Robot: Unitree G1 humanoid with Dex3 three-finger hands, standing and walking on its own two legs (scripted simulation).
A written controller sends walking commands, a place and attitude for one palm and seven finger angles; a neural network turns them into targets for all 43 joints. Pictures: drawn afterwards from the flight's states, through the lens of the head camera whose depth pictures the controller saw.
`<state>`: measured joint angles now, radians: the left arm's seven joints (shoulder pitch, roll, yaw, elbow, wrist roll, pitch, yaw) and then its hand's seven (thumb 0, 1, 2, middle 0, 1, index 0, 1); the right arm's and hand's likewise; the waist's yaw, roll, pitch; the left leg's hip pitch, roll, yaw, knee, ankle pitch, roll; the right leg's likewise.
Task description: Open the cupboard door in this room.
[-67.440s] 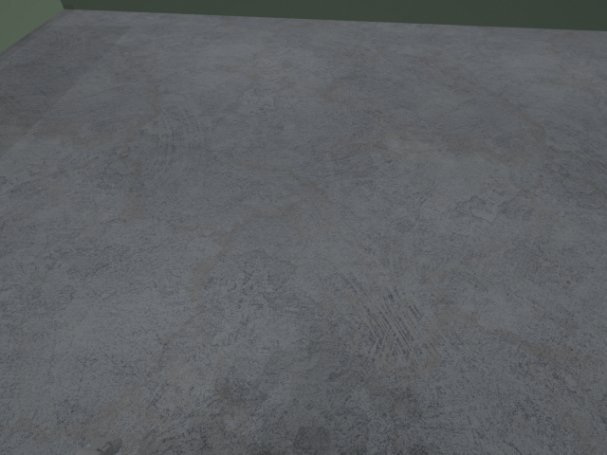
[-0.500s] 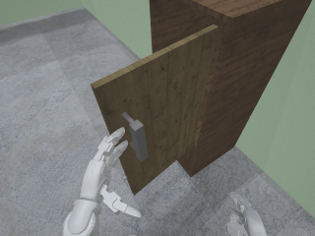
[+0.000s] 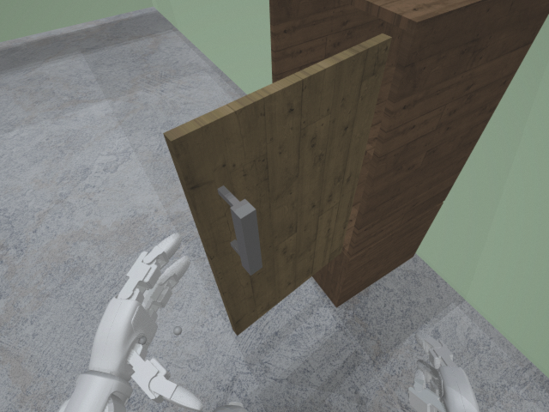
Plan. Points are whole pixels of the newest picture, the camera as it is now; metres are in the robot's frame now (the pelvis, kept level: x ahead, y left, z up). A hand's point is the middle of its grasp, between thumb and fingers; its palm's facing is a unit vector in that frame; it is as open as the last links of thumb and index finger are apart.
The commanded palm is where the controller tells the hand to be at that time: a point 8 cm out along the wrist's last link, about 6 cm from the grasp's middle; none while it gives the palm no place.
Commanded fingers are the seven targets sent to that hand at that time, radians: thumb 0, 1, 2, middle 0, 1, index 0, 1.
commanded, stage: draw the hand back to the body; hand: left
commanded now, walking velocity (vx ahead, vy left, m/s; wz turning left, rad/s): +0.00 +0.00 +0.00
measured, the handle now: (239, 231) +0.35 +0.07 +0.09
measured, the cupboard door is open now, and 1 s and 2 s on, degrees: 97 97 97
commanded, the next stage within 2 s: step back with the hand held close in 1.56 s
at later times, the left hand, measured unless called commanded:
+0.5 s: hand (103, 327) +0.19 +0.19 +0.14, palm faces -0.07 -0.99 -0.07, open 16.2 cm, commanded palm +0.17 +0.25 +0.15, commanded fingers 0.00 -0.25 0.41 -0.16 -0.30 -0.16 -0.30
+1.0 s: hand (21, 276) +0.22 +0.26 +0.19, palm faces +0.35 -0.86 -0.38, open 11.3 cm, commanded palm +0.17 +0.31 +0.21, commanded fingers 0.00 0.62 0.78 -0.19 -0.30 -0.19 -0.30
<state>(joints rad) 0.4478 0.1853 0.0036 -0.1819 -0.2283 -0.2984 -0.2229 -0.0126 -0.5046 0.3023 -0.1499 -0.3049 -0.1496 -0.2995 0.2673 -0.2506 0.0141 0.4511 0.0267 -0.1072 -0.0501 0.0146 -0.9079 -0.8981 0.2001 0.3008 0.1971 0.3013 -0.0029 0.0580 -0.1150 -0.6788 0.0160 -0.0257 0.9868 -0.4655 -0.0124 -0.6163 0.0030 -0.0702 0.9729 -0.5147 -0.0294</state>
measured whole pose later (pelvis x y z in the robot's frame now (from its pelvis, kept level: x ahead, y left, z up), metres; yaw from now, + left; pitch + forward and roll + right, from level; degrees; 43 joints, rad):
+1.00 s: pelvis +0.02 +0.03 +0.06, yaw -2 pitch -3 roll +0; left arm 0.50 0.32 0.23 -0.40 -0.05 -0.05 0.12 0.00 0.28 0.64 -0.18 -0.31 -0.18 -0.30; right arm 0.21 -0.22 0.05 0.61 0.00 -0.11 -0.09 0.01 -0.90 -0.90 0.20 0.30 0.20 0.30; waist 0.06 0.05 0.00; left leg -0.15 -0.01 0.03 0.48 -0.28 0.03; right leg -0.10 -0.02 -0.02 0.44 -0.29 0.01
